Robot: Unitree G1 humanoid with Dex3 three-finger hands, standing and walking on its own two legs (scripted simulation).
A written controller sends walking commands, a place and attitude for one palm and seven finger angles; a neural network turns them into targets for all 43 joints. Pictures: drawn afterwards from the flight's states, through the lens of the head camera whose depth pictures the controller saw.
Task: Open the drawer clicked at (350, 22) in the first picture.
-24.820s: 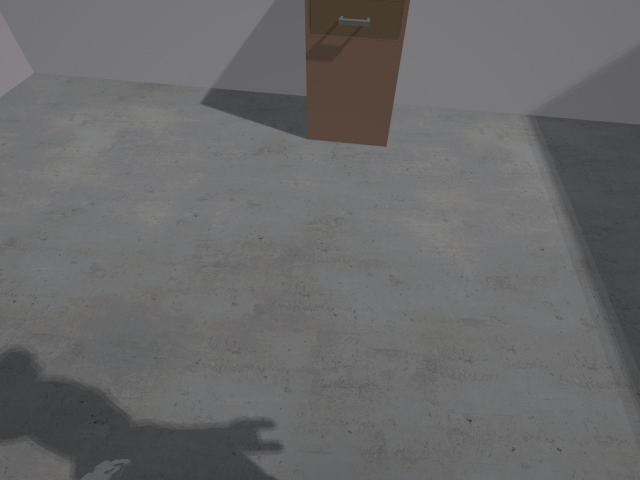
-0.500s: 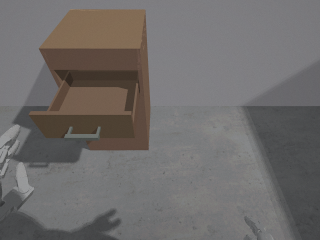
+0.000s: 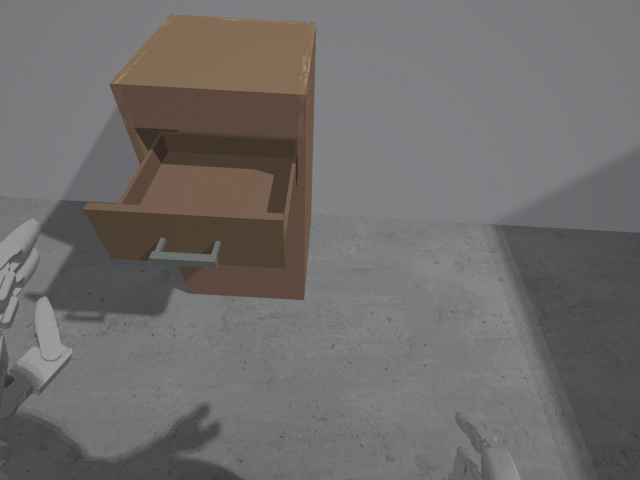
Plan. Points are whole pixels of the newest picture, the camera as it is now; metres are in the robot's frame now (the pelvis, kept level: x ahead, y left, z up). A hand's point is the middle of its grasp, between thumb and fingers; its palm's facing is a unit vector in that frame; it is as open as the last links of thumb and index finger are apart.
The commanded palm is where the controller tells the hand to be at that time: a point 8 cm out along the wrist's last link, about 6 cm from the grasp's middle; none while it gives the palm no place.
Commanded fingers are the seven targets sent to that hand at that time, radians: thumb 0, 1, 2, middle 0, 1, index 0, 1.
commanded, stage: stop stepping back and stand still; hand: left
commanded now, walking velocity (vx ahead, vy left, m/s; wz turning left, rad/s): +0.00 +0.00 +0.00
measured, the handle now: (186, 252) +0.55 +0.29 -0.13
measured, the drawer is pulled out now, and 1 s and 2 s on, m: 0.29 0.29 0.29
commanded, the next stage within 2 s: let the arm hang, fingers relaxed in 0.24 s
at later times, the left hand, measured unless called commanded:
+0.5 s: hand (124, 457) +0.16 +0.25 -0.07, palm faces +0.10 -0.92 -0.39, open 7.4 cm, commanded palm none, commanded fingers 0.00 0.90 0.90 -0.20 -0.30 -0.20 -0.30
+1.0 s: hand out of the picture -0.06 +0.19 -0.16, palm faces +0.02 -0.97 -0.23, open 7.3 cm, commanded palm none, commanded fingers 0.00 0.90 0.90 -0.20 -0.30 -0.20 -0.30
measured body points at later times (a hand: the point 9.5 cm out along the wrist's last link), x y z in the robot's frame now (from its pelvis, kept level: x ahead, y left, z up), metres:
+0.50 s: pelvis -0.01 +0.02 +0.00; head +0.00 +0.00 +0.44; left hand +0.16 +0.30 -0.04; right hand +0.14 -0.23 -0.12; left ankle -0.04 +0.12 -0.73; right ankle +0.01 -0.09 -0.73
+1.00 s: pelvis -0.03 +0.01 +0.01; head +0.00 +0.00 +0.46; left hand -0.06 +0.24 -0.15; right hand -0.08 -0.19 -0.16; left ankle -0.04 +0.12 -0.73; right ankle +0.01 -0.09 -0.73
